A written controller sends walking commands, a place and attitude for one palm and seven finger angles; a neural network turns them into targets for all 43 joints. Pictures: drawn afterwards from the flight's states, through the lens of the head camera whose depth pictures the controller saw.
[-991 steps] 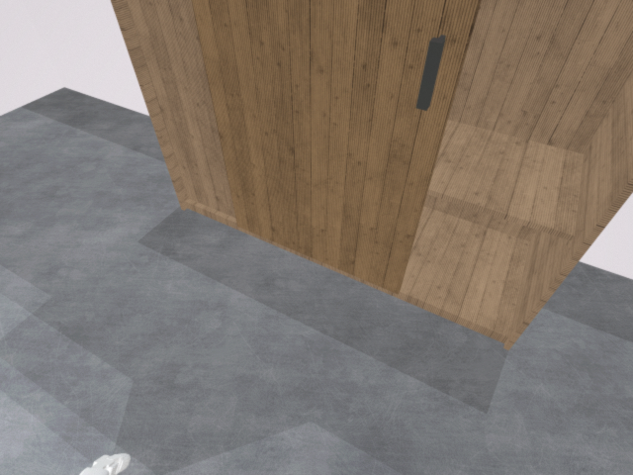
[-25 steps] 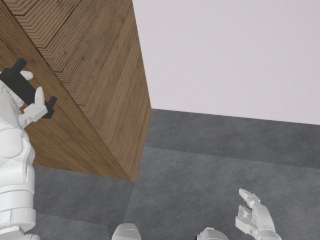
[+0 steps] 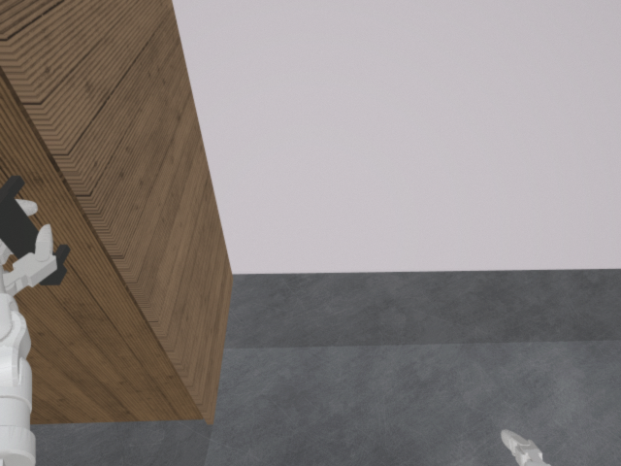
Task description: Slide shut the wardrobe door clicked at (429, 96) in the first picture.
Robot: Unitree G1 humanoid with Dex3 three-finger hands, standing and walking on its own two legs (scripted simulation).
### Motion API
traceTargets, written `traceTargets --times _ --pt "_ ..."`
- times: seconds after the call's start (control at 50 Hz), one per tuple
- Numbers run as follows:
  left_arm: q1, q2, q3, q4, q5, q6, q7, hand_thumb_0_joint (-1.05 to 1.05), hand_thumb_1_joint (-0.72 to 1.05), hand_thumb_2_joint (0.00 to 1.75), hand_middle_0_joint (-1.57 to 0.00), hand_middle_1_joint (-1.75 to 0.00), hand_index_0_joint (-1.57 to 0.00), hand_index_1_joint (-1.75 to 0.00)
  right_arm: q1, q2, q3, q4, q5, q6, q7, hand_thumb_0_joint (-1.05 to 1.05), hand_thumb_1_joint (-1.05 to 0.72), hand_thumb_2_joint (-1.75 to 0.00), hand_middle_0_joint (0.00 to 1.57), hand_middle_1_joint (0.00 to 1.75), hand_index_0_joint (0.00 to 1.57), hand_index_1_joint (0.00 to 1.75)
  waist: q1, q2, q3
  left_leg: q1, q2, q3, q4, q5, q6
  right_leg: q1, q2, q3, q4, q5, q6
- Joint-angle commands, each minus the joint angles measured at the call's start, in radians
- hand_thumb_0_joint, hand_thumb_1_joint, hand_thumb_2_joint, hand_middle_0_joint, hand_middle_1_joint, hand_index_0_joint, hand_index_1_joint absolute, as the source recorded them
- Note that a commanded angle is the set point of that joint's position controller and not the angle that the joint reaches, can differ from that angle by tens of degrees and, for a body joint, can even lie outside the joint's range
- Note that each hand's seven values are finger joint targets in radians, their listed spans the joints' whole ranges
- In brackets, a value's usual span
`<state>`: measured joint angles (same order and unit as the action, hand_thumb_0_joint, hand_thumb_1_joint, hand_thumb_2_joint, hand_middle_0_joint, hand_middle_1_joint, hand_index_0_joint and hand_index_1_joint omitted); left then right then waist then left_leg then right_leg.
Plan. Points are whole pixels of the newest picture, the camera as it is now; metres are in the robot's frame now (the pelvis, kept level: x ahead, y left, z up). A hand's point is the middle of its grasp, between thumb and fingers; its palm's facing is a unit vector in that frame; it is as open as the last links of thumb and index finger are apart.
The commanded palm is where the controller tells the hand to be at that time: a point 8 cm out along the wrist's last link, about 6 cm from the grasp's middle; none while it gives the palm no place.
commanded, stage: stop walking and hold the door there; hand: left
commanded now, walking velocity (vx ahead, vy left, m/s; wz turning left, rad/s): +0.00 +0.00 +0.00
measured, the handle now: (34, 231) +0.36 +0.38 +0.12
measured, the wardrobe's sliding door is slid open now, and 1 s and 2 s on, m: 0.00 0.00 0.01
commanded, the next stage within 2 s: loosen the grip on the handle in 1.98 s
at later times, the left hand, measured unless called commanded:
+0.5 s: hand (41, 256) +0.32 +0.35 +0.12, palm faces +0.57 -0.76 -0.32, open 6.3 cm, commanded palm +0.27 +0.38 +0.11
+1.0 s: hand (38, 260) +0.32 +0.36 +0.11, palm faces +0.44 -0.85 -0.29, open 5.8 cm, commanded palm +0.27 +0.40 +0.11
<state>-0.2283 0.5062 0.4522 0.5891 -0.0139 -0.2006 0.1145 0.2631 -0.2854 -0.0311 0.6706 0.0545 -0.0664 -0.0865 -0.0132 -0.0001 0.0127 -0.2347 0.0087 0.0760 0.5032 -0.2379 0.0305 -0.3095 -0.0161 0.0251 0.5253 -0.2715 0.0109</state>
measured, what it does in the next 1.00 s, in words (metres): steps on the spot: right foot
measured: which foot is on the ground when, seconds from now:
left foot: down 0.00-0.96, up 0.98-1.00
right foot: down 0.00-0.72, up 0.74-0.94, down 0.96-1.00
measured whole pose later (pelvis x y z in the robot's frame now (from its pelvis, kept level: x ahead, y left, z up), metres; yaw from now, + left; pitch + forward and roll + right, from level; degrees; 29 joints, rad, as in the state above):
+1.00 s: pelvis -0.06 +0.07 -0.01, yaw +0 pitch +0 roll +0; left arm -0.37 0.41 0.34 0.54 -0.05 -0.21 0.11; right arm 0.14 -0.22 0.04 0.70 0.02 -0.07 -0.04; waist 0.01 0.07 0.11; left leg -0.41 -0.06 0.08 0.69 -0.31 0.05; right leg -0.25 -0.05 -0.14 0.58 -0.32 -0.01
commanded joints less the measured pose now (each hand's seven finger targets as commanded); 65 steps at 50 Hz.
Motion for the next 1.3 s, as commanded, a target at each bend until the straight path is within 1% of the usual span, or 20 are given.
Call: traceTargets --times 0.0,0.12,0.22,0.36,0.46,0.6,0.64,0.68,0.74,0.82,0.9,0.92,0.94,0.96,0.98,1.06,1.1,1.22,1.26,1.28 --pt "-0.247 0.317 0.062 -0.147 0.006 -0.026 0.024 0.00 0.90 0.90 -0.45 -1.40 -0.45 -1.40 -0.082 -0.143 -0.024 -0.123 -0.006 -0.050 -0.021 0.00 -0.90 -0.90 0.20 0.30 0.20 0.30 0.017 0.077 -0.129 -0.114 0.128 -0.108 -0.155 -0.153 0.043 0.185 -0.027 0.024 -0.086 0.035 -0.001" --pt "-0.278 0.304 0.057 -0.104 0.015 -0.045 0.028 0.00 0.90 0.90 -0.45 -1.40 -0.45 -1.40 -0.061 -0.141 -0.016 -0.086 -0.014 -0.067 -0.019 0.00 -0.90 -0.90 0.20 0.30 0.20 0.30 0.010 0.019 -0.053 -0.113 0.110 -0.136 -0.220 -0.367 0.030 0.033 -0.025 0.061 -0.155 -0.163 -0.015" --pt "-0.261 0.310 0.065 -0.098 0.010 -0.058 0.019 0.00 0.90 0.90 -0.45 -1.40 -0.45 -1.40 -0.060 -0.131 -0.016 -0.066 -0.016 -0.080 -0.024 0.00 -0.90 -0.90 0.20 0.30 0.20 0.30 0.015 0.000 -0.155 -0.010 0.099 -0.090 -0.151 -0.091 0.020 0.088 -0.046 0.077 -0.141 0.062 -0.015" --pt "-0.238 0.289 0.051 -0.090 0.006 -0.062 0.016 0.00 0.90 0.90 -0.45 -1.40 -0.45 -1.40 -0.065 -0.134 -0.019 -0.057 -0.010 -0.081 -0.026 0.00 -0.90 -0.90 0.20 0.30 0.20 0.30 0.012 0.006 -0.110 -0.012 0.098 -0.085 -0.168 -0.124 0.015 0.041 -0.037 0.074 -0.161 0.027 -0.015" --pt "-0.194 0.300 0.061 -0.104 0.008 -0.068 0.020 0.00 0.90 0.90 -0.45 -1.40 -0.45 -1.40 -0.090 -0.144 -0.038 -0.071 -0.016 -0.061 -0.020 0.00 -0.90 -0.90 0.20 0.30 0.20 0.30 0.016 -0.026 -0.124 -0.026 0.039 -0.049 -0.013 0.040 -0.005 0.049 -0.142 0.173 -0.195 0.177 -0.044" --pt "-0.248 0.288 0.055 -0.149 0.009 -0.059 0.025 0.00 0.90 0.90 -0.45 -1.40 -0.45 -1.40 -0.102 -0.133 -0.041 -0.078 -0.008 -0.031 -0.009 0.00 -0.90 -0.90 0.20 0.30 0.20 0.30 0.016 -0.188 -0.233 -0.086 0.046 -0.145 0.149 -0.153 -0.020 0.131 -0.368 0.234 -0.136 0.463 -0.129" --pt "-0.259 0.296 0.062 -0.162 0.011 -0.060 0.030 0.00 0.90 0.90 -0.45 -1.40 -0.45 -1.40 -0.103 -0.131 -0.037 -0.066 -0.011 -0.022 -0.015 0.00 -0.90 -0.90 0.20 0.30 0.20 0.30 -0.004 -0.142 -0.241 0.029 0.047 -0.117 -0.001 -0.004 -0.020 0.067 -0.318 0.142 -0.078 0.425 -0.079" --pt "-0.294 0.273 0.029 -0.231 0.003 -0.073 0.023 0.00 0.90 0.90 -0.45 -1.40 -0.45 -1.40 -0.127 -0.142 -0.038 -0.083 -0.010 -0.016 -0.025 0.00 -0.90 -0.90 0.20 0.30 0.20 0.30 0.003 0.042 -0.234 0.084 0.110 -0.135 -0.106 0.288 -0.001 0.025 -0.165 0.008 0.039 0.337 -0.006" --pt "-0.365 0.166 -0.081 -0.299 -0.002 -0.095 0.011 0.00 0.90 0.90 -0.45 -1.40 -0.45 -1.40 -0.160 -0.104 -0.011 -0.136 -0.011 -0.011 -0.014 0.00 -0.90 -0.90 0.20 0.30 0.20 0.30 0.011 0.307 -0.171 0.000 0.242 -0.244 -0.227 0.282 0.104 -0.066 -0.025 -0.093 0.391 -0.240 0.015" --pt "-0.352 0.169 -0.076 -0.279 -0.018 -0.068 0.013 0.00 0.90 0.90 -0.45 -1.40 -0.45 -1.40 -0.131 -0.128 -0.023 -0.097 -0.014 -0.049 0.005 0.00 -0.90 -0.90 0.20 0.30 0.20 0.30 0.019 0.170 -0.207 0.150 0.200 -0.164 -0.102 0.526 0.148 -0.105 -0.046 -0.118 0.371 -0.213 0.025" --pt "-0.350 0.192 -0.055 -0.239 -0.026 -0.044 0.010 0.00 0.90 0.90 -0.45 -1.40 -0.45 -1.40 -0.171 -0.119 -0.004 -0.093 -0.029 -0.063 0.026 0.00 -0.90 -0.90 0.20 0.30 0.20 0.30 0.050 0.136 -0.220 0.056 0.146 -0.156 -0.057 0.304 0.092 0.130 -0.068 -0.145 -0.028 -0.033 0.019" --pt "-0.350 0.221 -0.039 -0.231 -0.023 -0.045 0.009 0.00 0.90 0.90 -0.45 -1.40 -0.45 -1.40 -0.177 -0.115 -0.001 -0.093 -0.035 -0.059 0.029 0.00 -0.90 -0.90 0.20 0.30 0.20 0.30 0.062 0.046 -0.226 -0.050 0.106 -0.143 0.032 0.172 0.054 0.267 -0.142 -0.083 -0.180 0.103 -0.011" --pt "-0.346 0.286 -0.005 -0.210 -0.012 -0.049 0.011 0.00 0.90 0.90 -0.45 -1.40 -0.45 -1.40 -0.172 -0.105 -0.006 -0.104 -0.040 -0.045 0.032 0.00 -0.90 -0.90 0.20 0.30 0.20 0.30 0.056 -0.233 -0.212 -0.330 -0.015 -0.064 0.271 -0.116 -0.013 0.451 -0.407 0.284 -0.267 0.282 -0.119" --pt "-0.304 0.299 0.034 -0.117 -0.030 -0.036 0.011 0.00 0.90 0.90 -0.45 -1.40 -0.45 -1.40 -0.144 -0.151 -0.021 -0.096 -0.046 -0.036 0.034 0.00 -0.90 -0.90 0.20 0.30 0.20 0.30 0.043 -0.243 -0.176 -0.432 -0.045 -0.139 0.548 -0.280 -0.058 0.379 -0.598 0.462 -0.270 0.463 -0.200" --pt "-0.371 0.252 0.004 -0.123 -0.039 -0.031 0.008 0.00 0.90 0.90 -0.45 -1.40 -0.45 -1.40 -0.141 -0.133 -0.012 -0.072 -0.050 -0.032 0.039 0.00 -0.90 -0.90 0.20 0.30 0.20 0.30 0.041 -0.171 -0.186 -0.439 0.011 -0.229 0.685 -0.228 -0.073 0.349 -0.621 0.349 -0.218 0.488 -0.212" --pt "-0.446 0.258 0.007 -0.153 -0.019 -0.064 -0.017 0.00 0.90 0.90 -0.45 -1.40 -0.45 -1.40 -0.155 -0.081 0.018 -0.062 -0.037 -0.030 0.039 0.00 -0.90 -0.90 0.20 0.30 0.20 0.30 0.015 -0.214 -0.192 -0.440 0.034 -0.138 0.681 -0.094 -0.070 0.357 -0.410 0.035 -0.136 0.459 -0.093" --pt "-0.447 0.249 0.000 -0.179 -0.016 -0.071 -0.021 0.00 0.90 0.90 -0.45 -1.40 -0.45 -1.40 -0.166 -0.075 0.011 -0.072 -0.037 -0.032 0.034 0.00 -0.90 -0.90 0.20 0.30 0.20 0.30 0.028 -0.167 -0.161 -0.365 0.033 -0.070 0.546 -0.091 -0.059 0.292 -0.385 0.006 -0.154 0.391 -0.069" --pt "-0.534 0.101 -0.112 -0.352 -0.020 -0.054 -0.010 0.00 0.90 0.90 -0.45 -1.40 -0.45 -1.40 -0.156 -0.053 -0.014 -0.093 -0.041 -0.038 0.003 0.00 -0.90 -0.90 0.20 0.30 0.20 0.30 0.028 -0.309 -0.191 -0.022 -0.013 0.117 0.109 -0.066 -0.045 0.189 -0.295 -0.113 -0.078 0.334 -0.055" --pt "-0.544 0.003 -0.189 -0.418 -0.027 -0.051 -0.020 0.00 0.90 0.90 -0.45 -1.40 -0.45 -1.40 -0.143 -0.069 -0.031 -0.094 -0.037 -0.028 -0.010 0.00 -0.90 -0.90 0.20 0.30 0.20 0.30 -0.011 -0.169 -0.210 0.176 0.005 0.117 -0.027 0.065 -0.048 0.072 -0.205 -0.172 0.066 0.175 -0.015" --pt "-0.582 -0.039 -0.229 -0.487 -0.029 -0.061 -0.025 0.00 0.90 0.90 -0.45 -1.40 -0.45 -1.40 -0.134 -0.100 -0.040 -0.097 -0.036 -0.031 -0.010 0.00 -0.90 -0.90 0.20 0.30 0.20 0.30 -0.017 0.054 -0.242 0.268 0.100 0.005 -0.060 0.120 -0.038 -0.036 -0.129 -0.197 0.207 0.057 0.008"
